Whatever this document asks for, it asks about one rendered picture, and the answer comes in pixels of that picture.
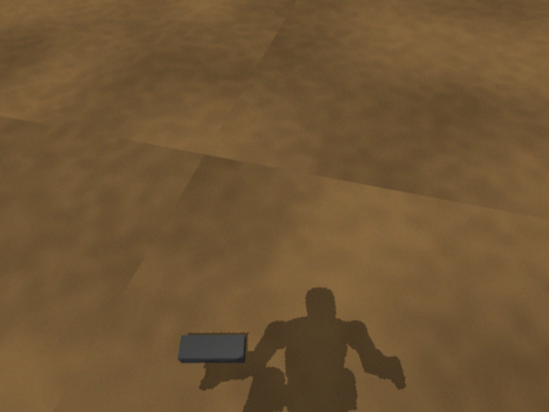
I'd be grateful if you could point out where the carton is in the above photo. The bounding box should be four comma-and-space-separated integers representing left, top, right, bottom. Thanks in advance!
178, 335, 246, 363

